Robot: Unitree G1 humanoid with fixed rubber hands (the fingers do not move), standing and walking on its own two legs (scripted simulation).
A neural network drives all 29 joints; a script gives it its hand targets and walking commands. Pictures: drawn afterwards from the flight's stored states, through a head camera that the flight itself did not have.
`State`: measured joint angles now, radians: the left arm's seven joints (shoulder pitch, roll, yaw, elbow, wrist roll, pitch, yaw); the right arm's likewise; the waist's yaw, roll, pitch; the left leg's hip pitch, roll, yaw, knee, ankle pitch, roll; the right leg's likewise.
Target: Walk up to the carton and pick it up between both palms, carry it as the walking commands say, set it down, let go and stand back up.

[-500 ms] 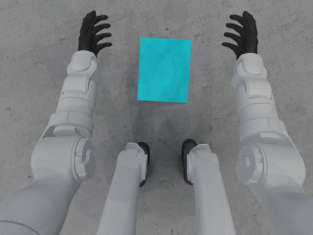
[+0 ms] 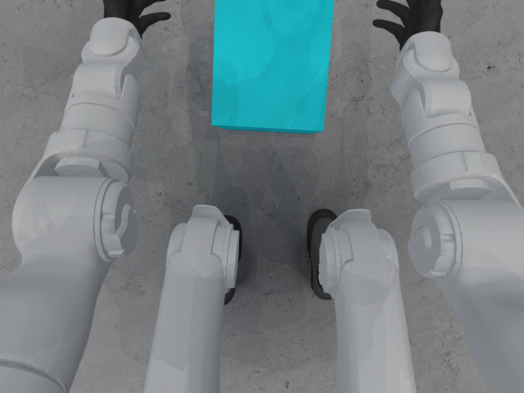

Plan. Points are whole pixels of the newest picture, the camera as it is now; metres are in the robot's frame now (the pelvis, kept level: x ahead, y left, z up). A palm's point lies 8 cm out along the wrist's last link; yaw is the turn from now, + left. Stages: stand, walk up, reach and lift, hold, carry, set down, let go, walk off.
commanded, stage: reach and lift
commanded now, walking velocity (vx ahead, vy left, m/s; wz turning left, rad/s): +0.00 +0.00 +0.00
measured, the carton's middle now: (270, 67) +0.54 +0.02 -0.35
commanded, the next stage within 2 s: none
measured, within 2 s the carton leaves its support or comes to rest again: leaves its support in 1.98 s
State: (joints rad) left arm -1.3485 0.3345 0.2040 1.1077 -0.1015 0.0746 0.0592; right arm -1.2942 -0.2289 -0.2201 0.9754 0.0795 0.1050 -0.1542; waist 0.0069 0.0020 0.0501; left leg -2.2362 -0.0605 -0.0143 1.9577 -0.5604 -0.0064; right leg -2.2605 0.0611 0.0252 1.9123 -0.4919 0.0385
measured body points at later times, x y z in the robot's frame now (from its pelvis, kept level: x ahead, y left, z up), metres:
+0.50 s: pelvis +0.01 +0.00 -0.07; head +0.38 +0.01 +0.18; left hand +0.54 +0.20 -0.27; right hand +0.55 -0.16 -0.26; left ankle +0.09 +0.11 -0.40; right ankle +0.12 -0.12 -0.40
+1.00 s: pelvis -0.01 +0.00 -0.08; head +0.36 +0.02 +0.17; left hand +0.53 +0.19 -0.27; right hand +0.55 -0.14 -0.26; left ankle +0.09 +0.11 -0.40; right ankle +0.12 -0.12 -0.40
